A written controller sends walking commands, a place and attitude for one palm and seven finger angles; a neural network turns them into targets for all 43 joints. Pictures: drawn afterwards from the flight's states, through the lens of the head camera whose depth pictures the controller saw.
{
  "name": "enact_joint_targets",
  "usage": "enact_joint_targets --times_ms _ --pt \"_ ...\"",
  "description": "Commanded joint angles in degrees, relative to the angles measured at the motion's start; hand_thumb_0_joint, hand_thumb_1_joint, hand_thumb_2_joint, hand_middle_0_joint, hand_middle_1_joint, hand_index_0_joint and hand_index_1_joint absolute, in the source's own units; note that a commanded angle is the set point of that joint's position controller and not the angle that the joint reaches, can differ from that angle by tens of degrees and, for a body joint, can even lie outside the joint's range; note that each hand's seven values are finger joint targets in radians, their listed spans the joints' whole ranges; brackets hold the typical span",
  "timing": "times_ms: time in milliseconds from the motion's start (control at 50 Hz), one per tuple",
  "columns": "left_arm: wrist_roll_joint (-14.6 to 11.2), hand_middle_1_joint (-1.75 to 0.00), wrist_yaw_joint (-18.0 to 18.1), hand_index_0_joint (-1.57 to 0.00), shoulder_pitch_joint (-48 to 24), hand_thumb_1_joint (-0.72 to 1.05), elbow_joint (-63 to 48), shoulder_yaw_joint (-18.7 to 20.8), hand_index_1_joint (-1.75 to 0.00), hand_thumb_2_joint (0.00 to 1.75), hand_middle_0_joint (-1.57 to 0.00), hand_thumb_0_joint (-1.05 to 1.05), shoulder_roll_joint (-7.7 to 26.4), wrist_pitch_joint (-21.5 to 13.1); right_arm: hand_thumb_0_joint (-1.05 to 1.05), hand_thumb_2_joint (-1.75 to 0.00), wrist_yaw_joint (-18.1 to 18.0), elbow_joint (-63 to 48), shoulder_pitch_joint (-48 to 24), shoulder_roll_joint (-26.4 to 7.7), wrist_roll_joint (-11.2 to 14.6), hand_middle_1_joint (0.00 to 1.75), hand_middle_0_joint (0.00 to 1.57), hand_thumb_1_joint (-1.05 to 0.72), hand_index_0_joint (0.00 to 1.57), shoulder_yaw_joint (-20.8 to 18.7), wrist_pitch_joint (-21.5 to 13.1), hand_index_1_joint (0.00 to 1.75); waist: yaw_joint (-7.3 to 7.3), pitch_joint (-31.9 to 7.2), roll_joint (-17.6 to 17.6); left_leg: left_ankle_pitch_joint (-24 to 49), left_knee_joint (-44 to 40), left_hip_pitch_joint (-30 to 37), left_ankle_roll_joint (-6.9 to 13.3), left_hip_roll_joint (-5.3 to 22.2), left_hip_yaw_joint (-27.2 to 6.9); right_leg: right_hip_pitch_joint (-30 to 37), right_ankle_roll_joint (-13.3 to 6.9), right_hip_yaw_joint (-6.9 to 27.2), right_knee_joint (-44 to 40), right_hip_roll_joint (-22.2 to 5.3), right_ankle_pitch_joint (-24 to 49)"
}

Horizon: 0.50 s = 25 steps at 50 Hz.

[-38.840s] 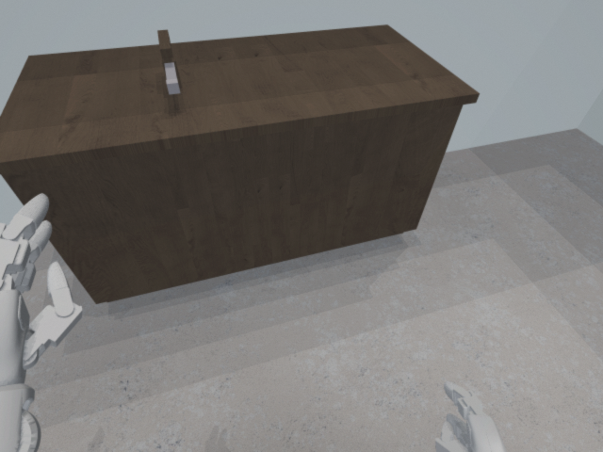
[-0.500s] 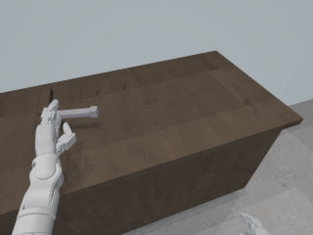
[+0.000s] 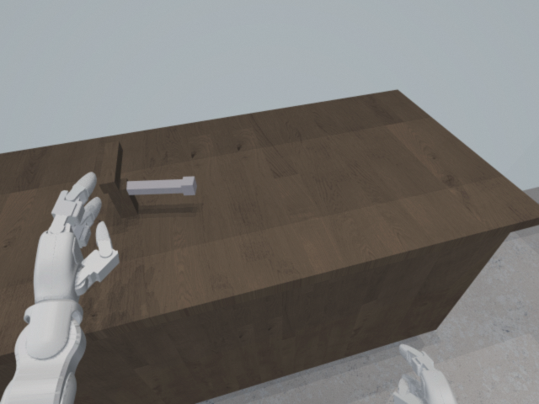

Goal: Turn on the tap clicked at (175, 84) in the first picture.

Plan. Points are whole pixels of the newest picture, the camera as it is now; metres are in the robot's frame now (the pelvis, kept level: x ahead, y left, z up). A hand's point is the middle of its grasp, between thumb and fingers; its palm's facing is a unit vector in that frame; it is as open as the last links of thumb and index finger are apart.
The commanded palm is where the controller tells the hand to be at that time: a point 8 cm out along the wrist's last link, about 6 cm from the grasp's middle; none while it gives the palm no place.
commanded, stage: draw the hand back beside the body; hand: left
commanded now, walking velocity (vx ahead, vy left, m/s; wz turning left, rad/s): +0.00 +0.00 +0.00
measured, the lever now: (189, 185) +0.51 +0.23 +0.03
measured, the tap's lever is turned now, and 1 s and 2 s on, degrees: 76 76 76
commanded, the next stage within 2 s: step back with the hand held close in 0.58 s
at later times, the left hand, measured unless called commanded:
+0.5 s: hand (73, 291) +0.19 +0.25 +0.15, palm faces +0.42 -0.85 -0.32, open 7.4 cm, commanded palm +0.15 +0.29 +0.16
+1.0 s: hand (91, 296) +0.20 +0.24 +0.13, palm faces +0.28 -0.87 -0.41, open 7.4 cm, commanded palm +0.14 +0.29 +0.17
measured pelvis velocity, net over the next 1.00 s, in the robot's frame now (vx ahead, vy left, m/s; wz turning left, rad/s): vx -0.02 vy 0.01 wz -0.03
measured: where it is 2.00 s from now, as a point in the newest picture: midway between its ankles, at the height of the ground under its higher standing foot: outside the picture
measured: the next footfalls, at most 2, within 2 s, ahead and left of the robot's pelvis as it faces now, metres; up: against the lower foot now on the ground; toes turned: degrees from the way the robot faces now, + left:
right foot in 1.82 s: -0.19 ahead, -0.13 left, +0.00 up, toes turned +0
left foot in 1.98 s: -0.06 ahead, +0.08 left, +0.00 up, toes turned -3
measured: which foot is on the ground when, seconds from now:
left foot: down 0.00-1.00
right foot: down 0.00-1.00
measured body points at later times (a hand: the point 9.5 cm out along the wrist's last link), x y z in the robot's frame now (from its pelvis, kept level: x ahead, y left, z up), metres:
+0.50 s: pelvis +0.00 +0.00 +0.00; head -0.02 -0.02 +0.45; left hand +0.16 +0.29 +0.17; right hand +0.20 -0.21 -0.08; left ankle -0.01 +0.10 -0.75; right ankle +0.00 -0.08 -0.75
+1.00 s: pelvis -0.02 +0.01 -0.01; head +0.00 +0.00 +0.44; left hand +0.17 +0.28 +0.16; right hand +0.16 -0.23 -0.09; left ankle -0.01 +0.10 -0.75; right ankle +0.00 -0.08 -0.75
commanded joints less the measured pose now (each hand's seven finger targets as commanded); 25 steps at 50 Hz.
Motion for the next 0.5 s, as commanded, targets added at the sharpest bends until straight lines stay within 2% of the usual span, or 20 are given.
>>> enact_joint_targets --times_ms 0,60,80,120,140,200,260,280,320,360,400,480 --pt "-0.27 -0.29 0.41 -0.20 -6.46 0.90 -16.23 3.65 -0.29 0.90 -0.20 0.00 8.87 -4.30 0.00 -0.90 -0.26 -9.53 -8.91 -6.29 0.02 0.30 0.20 -0.90 0.20 -2.82 -3.74 0.30 -0.12 -7.80 -2.41 11.69 -1.96 1.33 0.21 2.27 -2.75 -0.28 0.64 2.39 -1.98 -3.07 10.03" --pt "0.01 -0.30 0.68 -0.20 -4.18 0.90 -19.40 5.26 -0.30 0.90 -0.20 0.00 10.08 -4.78 0.00 -0.90 -0.29 -9.33 -8.96 -6.35 -0.22 0.30 0.20 -0.90 0.20 -3.02 -4.11 0.30 0.12 -7.49 -1.60 11.54 -1.87 1.22 0.08 2.19 -3.01 -0.47 0.63 2.27 -1.87 -3.17 9.40" --pt "-0.09 -0.30 0.75 -0.20 -1.97 0.90 -19.04 6.11 -0.30 0.90 -0.20 0.00 10.40 -4.67 0.00 -0.90 -0.30 -9.33 -8.85 -6.31 -0.32 0.30 0.20 -0.90 0.20 -3.05 -4.18 0.30 0.35 -6.95 -2.97 11.52 -1.74 0.60 0.11 2.27 -3.15 -0.50 0.67 2.17 -1.74 -3.23 9.49" --pt "-0.11 -0.30 0.82 -0.20 0.49 0.90 -20.96 7.43 -0.30 0.90 -0.20 0.00 11.16 -4.75 0.00 -0.90 -0.27 -9.40 -8.92 -6.19 -0.39 0.30 0.20 -0.90 0.20 -3.18 -4.23 0.30 0.64 -7.06 -2.93 12.09 -1.29 0.25 0.17 2.16 -3.02 -0.14 0.62 2.35 -1.54 -3.36 10.27" --pt "-0.06 -0.30 0.78 -0.20 1.28 0.90 -22.74 8.55 -0.30 0.90 -0.20 0.00 12.07 -4.85 0.00 -0.90 -0.23 -9.36 -9.22 -6.30 -0.37 0.30 0.20 -0.90 0.20 -3.20 -4.21 0.30 0.73 -7.18 -0.28 12.49 -1.14 0.22 0.06 2.03 -2.99 0.07 0.45 2.62 -1.60 -3.52 10.44" --pt "-0.12 -0.30 0.79 -0.20 5.13 0.90 -24.57 8.79 -0.30 0.90 -0.20 0.00 11.26 -4.90 0.00 -0.90 -0.09 -9.41 -8.99 -5.67 -0.37 0.30 0.20 -0.90 0.20 -3.12 -4.39 0.30 0.90 -5.96 0.65 12.60 -0.79 -0.52 -0.33 2.38 -3.14 -0.60 0.38 2.27 -1.33 -3.49 10.01" --pt "0.07 -0.30 1.03 -0.20 7.18 0.90 -28.99 9.62 -0.30 0.90 -0.20 0.00 11.84 -5.31 0.00 -0.90 -0.02 -9.69 -8.89 -5.63 -0.40 0.30 0.20 -0.90 0.20 -3.18 -4.94 0.30 0.94 -6.54 3.62 12.38 -0.57 -0.22 -0.65 2.54 -3.60 -0.87 0.17 2.44 -1.17 -3.48 9.00" --pt "-0.02 -0.30 1.13 -0.20 9.55 0.90 -28.74 10.21 -0.30 0.90 -0.20 0.00 11.96 -5.23 0.00 -0.90 -0.06 -9.85 -8.59 -5.73 -0.49 0.30 0.20 -0.90 0.20 -3.22 -5.18 0.30 1.09 -6.17 1.66 12.66 -0.46 -0.78 -0.62 2.65 -3.65 -0.89 0.27 2.15 -0.97 -3.46 9.32" --pt "-0.20 -0.30 0.91 -0.20 8.50 0.90 -26.65 8.31 -0.30 0.90 -0.20 0.00 10.07 -4.60 0.00 -0.90 -0.20 -9.61 -8.92 -5.83 -0.40 0.30 0.20 -0.90 0.20 -3.27 -5.00 0.30 0.38 -3.89 -1.40 10.70 -0.54 -1.25 -0.28 2.73 -3.51 -2.79 0.53 2.24 -1.44 -3.39 7.78" --pt "-0.21 -0.30 0.95 -0.20 6.63 0.90 -24.90 7.47 -0.30 0.90 -0.20 0.00 9.22 -4.46 0.00 -0.90 -0.54 -9.30 -9.06 -5.96 -0.27 0.30 0.20 -0.90 0.20 -3.40 -4.83 0.30 -0.27 -1.86 -2.14 7.80 -0.47 -1.56 0.04 2.62 -3.34 -4.74 0.69 2.47 -2.15 -3.33 5.13" --pt "-0.13 -0.30 1.17 -0.20 5.43 0.90 -23.52 8.00 -0.30 0.90 -0.20 0.00 9.86 -4.39 0.00 -0.90 -0.89 -9.23 -9.06 -6.10 -0.23 0.30 0.20 -0.90 0.20 -3.42 -4.85 0.30 -0.25 -1.61 -3.49 5.50 -0.51 -1.99 0.32 2.32 -3.44 -5.24 0.84 2.36 -2.46 -3.43 3.03" --pt "0.05 -0.30 1.51 -0.20 4.68 0.90 -24.93 8.39 -0.30 0.90 -0.20 0.00 10.67 -4.75 0.00 -0.90 -1.18 -9.40 -9.70 -5.71 -0.27 0.30 0.20 -0.90 0.20 -3.27 -5.10 0.30 0.32 -4.46 -0.91 4.88 -0.63 -1.02 0.44 1.88 -3.61 -3.82 0.71 2.62 -2.23 -3.72 2.39"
